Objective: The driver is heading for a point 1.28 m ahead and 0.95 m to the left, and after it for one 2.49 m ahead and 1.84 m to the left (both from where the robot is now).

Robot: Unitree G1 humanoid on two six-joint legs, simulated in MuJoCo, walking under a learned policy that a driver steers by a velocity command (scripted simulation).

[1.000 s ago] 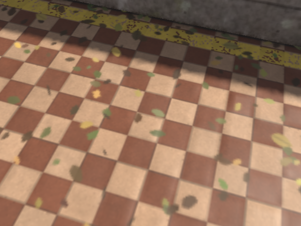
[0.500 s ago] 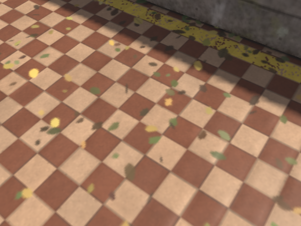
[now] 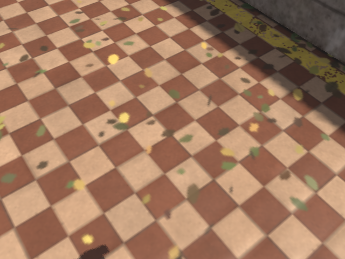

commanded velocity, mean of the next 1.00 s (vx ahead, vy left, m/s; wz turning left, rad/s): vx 0.07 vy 0.00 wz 0.43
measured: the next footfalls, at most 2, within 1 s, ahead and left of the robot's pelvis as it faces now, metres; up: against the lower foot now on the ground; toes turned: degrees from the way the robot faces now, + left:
right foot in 0.08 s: +0.05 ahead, -0.13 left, +0.00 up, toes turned +8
left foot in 0.50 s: -0.02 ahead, +0.13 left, +0.00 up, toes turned +20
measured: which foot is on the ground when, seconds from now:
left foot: down 0.00-0.08, up 0.10-0.48, down 0.50-1.00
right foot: up 0.00-0.06, down 0.08-0.50, up 0.52-1.00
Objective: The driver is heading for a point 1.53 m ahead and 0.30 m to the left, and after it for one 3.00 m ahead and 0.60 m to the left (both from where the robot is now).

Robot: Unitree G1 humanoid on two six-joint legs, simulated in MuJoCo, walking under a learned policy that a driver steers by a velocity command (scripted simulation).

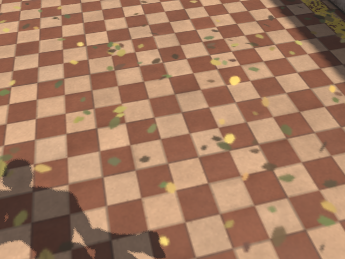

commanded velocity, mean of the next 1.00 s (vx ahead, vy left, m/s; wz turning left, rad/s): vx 0.46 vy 0.00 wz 0.02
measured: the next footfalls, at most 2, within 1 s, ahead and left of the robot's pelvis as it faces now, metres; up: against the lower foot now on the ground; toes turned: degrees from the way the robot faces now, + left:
right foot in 0.04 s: +0.06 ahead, -0.13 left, +0.00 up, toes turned -1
left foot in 0.52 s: +0.41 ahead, +0.10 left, +0.00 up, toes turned +0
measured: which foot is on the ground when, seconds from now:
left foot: down 0.00-0.04, up 0.06-0.50, down 0.52-1.00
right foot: up 0.00-0.02, down 0.04-0.52, up 0.54-1.00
